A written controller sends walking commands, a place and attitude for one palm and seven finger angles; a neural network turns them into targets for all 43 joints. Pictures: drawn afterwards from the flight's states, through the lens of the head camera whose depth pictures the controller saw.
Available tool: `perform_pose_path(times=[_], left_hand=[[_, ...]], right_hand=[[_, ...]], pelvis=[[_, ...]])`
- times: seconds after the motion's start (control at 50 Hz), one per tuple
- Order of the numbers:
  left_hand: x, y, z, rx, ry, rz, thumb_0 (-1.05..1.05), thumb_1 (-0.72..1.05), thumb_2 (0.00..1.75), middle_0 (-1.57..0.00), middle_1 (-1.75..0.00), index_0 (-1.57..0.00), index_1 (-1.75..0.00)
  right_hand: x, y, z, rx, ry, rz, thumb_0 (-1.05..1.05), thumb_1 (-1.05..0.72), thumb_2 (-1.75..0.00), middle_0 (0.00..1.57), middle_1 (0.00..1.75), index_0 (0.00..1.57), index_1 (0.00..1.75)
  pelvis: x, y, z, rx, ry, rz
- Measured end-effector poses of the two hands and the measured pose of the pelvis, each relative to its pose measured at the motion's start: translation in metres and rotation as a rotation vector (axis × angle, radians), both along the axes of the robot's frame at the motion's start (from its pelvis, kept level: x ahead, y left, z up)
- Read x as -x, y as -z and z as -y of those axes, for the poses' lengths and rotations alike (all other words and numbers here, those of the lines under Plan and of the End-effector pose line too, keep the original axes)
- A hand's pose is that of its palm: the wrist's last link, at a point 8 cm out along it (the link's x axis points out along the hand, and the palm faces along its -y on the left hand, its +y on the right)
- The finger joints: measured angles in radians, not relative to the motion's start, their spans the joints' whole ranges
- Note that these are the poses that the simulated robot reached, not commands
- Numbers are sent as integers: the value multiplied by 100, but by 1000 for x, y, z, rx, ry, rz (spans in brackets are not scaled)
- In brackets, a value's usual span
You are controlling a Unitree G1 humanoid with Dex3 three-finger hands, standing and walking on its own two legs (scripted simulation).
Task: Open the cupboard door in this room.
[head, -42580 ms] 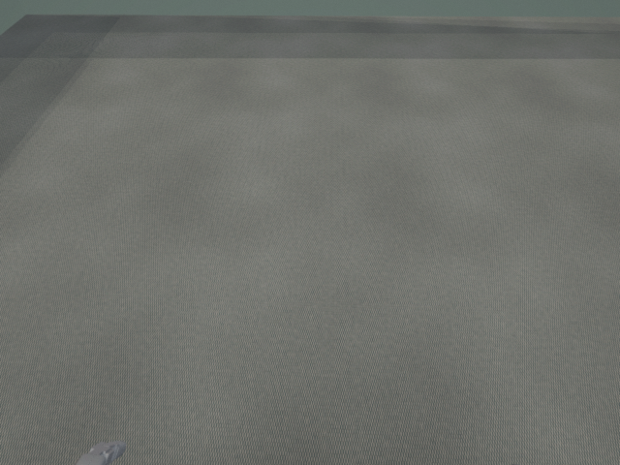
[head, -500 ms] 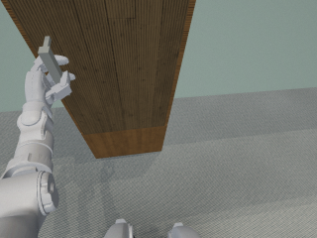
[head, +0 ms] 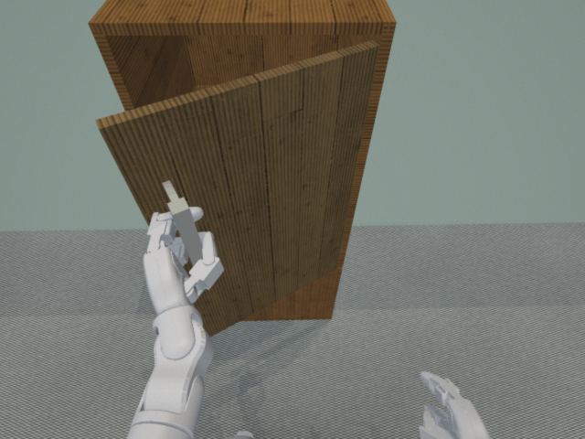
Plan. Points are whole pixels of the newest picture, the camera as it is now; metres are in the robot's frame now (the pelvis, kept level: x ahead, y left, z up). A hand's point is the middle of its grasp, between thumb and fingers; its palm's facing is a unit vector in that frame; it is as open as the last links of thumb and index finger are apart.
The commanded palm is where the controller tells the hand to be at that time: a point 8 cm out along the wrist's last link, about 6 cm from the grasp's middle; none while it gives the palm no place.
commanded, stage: pull the door open along its arc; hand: left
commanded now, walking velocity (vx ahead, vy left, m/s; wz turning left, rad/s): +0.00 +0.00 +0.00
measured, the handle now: (186, 230) +0.38 +0.17 +0.08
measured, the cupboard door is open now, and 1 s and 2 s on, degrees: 29 47 49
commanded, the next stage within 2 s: open thumb and fingers to let go in 0.26 s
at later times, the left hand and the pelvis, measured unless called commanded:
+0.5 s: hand (267, 304) +0.27 +0.05 +0.07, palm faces +0.41 -0.91 -0.02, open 6.2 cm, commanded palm +0.22 +0.09 +0.07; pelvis +0.00 -0.05 +0.00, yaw +4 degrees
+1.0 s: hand (263, 310) +0.26 +0.05 +0.07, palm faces +0.41 -0.91 -0.01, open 13.9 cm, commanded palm +0.22 +0.09 +0.07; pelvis +0.00 -0.04 +0.00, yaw +3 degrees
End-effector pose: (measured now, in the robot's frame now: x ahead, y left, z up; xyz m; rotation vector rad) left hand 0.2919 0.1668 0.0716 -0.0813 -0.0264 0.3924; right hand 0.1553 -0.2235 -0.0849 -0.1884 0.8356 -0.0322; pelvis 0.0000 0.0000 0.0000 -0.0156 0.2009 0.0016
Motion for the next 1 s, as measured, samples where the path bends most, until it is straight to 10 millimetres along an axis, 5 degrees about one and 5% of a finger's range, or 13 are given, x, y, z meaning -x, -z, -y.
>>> perform_pose_path(times=[0.12,0.3,0.54,0.86,1.0], left_hand=[[32,-5,34,-41,-44,-53,3,68,75,-32,-132,-35,-132],[65,-9,73,-57,61,-99,3,65,70,-31,-131,-37,-133],[60,-5,79,-74,-40,-97,0,59,75,-36,-132,-39,-133],[62,-2,79,-70,-35,-85,0,-22,42,-32,-123,-34,-122],[68,-2,74,-70,-23,-83,-1,-43,33,-28,-106,-30,-105]], right_hand=[[-27,-13,-11,-23,-49,67,1,-91,-90,20,30,20,30],[-30,-21,5,-39,-32,95,1,-91,-90,20,30,20,30],[-22,-1,38,9,-40,34,2,-91,-90,20,30,20,30],[-15,3,36,-4,-33,27,2,-91,-90,20,30,20,30],[-18,-2,28,-5,-35,56,2,-91,-90,20,30,20,30]], pelvis=[[0,-2,12,-8,-20,39],[-7,-8,31,-20,-28,78],[-3,-3,50,-37,-59,66],[-1,-3,50,-42,-55,51],[0,-3,43,-35,-53,59]])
